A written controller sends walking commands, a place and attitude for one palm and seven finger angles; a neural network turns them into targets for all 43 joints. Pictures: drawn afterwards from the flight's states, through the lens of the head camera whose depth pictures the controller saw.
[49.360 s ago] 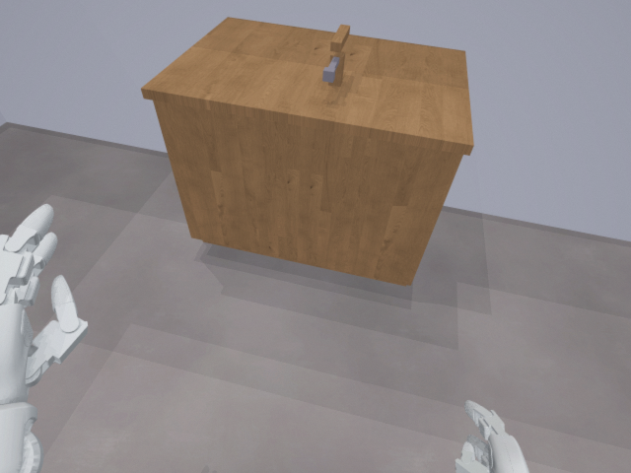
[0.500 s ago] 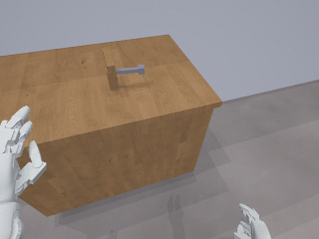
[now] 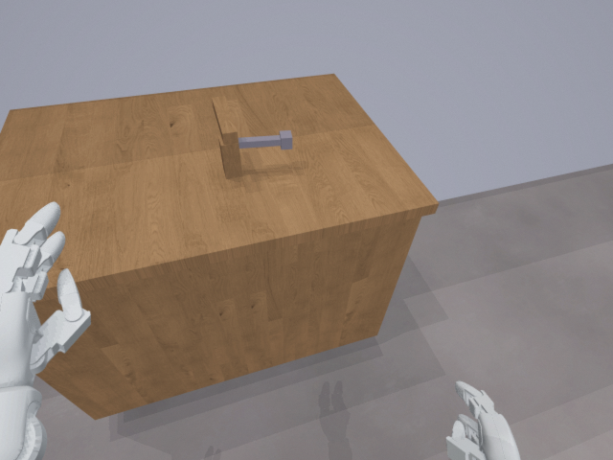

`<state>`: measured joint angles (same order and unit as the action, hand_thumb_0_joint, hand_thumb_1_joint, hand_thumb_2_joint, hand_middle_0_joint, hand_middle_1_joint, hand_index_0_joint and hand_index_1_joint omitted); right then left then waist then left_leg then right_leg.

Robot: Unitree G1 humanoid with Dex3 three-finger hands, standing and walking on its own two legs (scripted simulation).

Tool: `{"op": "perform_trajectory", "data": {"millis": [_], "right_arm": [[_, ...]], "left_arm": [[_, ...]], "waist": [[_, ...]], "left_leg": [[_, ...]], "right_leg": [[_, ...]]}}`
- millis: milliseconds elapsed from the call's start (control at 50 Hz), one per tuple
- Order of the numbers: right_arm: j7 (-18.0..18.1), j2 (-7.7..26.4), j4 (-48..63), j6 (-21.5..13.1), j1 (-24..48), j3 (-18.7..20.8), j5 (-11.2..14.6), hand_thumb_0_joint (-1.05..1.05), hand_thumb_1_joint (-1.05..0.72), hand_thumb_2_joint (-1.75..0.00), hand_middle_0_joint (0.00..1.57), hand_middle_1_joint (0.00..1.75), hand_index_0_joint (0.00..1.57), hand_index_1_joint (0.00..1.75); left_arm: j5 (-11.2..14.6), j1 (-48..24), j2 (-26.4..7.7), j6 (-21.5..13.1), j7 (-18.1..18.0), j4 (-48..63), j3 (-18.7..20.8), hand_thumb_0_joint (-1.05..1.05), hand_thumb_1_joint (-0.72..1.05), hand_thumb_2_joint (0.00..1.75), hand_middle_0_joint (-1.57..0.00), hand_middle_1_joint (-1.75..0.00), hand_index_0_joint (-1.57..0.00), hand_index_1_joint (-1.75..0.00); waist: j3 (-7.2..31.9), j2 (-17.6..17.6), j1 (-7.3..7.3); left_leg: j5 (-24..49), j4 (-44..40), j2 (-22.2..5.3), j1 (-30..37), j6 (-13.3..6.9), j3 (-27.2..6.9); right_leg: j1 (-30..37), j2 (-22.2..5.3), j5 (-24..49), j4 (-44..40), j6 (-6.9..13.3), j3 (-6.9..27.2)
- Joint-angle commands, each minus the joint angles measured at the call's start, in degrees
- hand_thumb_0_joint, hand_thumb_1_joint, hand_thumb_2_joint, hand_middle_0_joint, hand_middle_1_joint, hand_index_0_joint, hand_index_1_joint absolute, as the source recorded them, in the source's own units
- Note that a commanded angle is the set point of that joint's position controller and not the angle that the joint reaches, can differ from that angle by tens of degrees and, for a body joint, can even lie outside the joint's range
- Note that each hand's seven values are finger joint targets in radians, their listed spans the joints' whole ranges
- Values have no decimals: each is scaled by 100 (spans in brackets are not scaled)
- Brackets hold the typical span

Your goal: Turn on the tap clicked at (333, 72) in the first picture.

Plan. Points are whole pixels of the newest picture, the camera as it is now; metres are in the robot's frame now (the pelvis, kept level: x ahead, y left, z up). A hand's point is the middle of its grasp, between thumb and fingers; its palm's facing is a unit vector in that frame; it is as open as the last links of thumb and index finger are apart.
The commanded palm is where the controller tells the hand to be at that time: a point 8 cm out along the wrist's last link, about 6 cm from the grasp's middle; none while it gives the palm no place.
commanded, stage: stop stepping back and stand still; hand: left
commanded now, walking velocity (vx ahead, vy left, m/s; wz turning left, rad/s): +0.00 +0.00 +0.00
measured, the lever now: (285, 140) +0.71 +0.10 +0.03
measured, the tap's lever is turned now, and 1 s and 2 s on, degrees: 82 82 82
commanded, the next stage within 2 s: stand and check the lever's angle in 0.24 s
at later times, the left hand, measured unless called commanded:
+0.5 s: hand (69, 321) +0.20 +0.25 +0.15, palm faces +0.39 -0.85 -0.35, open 7.4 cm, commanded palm +0.15 +0.29 +0.17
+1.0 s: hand (64, 327) +0.20 +0.25 +0.15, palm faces +0.40 -0.85 -0.35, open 7.4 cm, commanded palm +0.15 +0.29 +0.17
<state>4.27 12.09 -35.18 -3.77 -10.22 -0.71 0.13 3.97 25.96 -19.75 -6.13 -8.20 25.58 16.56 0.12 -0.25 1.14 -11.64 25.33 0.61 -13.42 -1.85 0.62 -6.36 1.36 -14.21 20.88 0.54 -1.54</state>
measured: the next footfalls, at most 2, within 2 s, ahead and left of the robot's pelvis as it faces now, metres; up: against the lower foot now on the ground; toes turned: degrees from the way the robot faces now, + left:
none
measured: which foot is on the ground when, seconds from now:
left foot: down 0.00-1.00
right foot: down 0.00-1.00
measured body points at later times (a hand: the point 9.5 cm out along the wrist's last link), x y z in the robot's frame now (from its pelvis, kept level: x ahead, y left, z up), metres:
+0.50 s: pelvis -0.01 +0.01 +0.00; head -0.01 +0.01 +0.45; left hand +0.18 +0.29 +0.17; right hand +0.17 -0.22 -0.08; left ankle +0.02 +0.09 -0.74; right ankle -0.03 -0.11 -0.74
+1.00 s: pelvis -0.01 +0.01 +0.00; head -0.01 +0.01 +0.45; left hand +0.17 +0.30 +0.17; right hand +0.18 -0.22 -0.08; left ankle +0.02 +0.09 -0.74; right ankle -0.03 -0.11 -0.74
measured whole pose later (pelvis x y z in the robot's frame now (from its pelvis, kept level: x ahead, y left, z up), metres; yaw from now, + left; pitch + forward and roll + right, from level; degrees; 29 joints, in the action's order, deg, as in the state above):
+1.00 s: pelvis -0.01 +0.01 +0.00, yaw +0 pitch +0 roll -2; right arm 4.4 12.0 -35.3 -3.2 -10.2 -0.4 0.0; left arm 3.9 26.7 -19.9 -6.7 -8.2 24.6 17.0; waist 0.6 -1.5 1.1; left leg -9.9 23.6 1.0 -13.5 -2.3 0.3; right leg -5.8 1.1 -12.0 18.1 0.0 -1.8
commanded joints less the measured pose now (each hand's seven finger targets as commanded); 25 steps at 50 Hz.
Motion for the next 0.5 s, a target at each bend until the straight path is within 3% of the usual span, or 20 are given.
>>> {"op": "perform_trajectory", "data": {"millis": [0,180,320,480], "right_arm": [[40,668,905,-284,612,249,8,0,-90,-90,20,30,20,30],[41,676,906,-257,612,266,11,0,-90,-90,20,30,20,30],[93,702,893,-320,642,265,-20,0,-90,-90,20,30,20,30],[48,669,854,-294,607,270,-4,0,-90,-90,20,30,20,30]], "left_arm": [[-48,-490,-1004,-443,-111,1341,678,0,90,90,-20,-30,-20,-30],[-36,-261,-903,-405,-82,959,633,0,90,90,-20,-30,-20,-30],[-71,-557,-1142,-468,-122,1305,775,0,90,90,-20,-30,-20,-30],[-40,-232,-914,-439,-81,1070,666,0,90,90,-20,-30,-20,-30]], "waist": [[546,-465,-31],[529,-110,-37],[651,-466,-13],[645,-275,-16]], "left_leg": [[599,-506,-468,391,37,-705],[459,-506,-432,361,56,-664],[591,-597,-416,480,51,-706],[916,-505,-427,499,83,-659]], "right_leg": [[-143,-338,865,-320,67,449],[-229,-350,705,-479,48,439],[-140,-301,784,-370,42,383],[-128,-316,929,-407,28,353]]}}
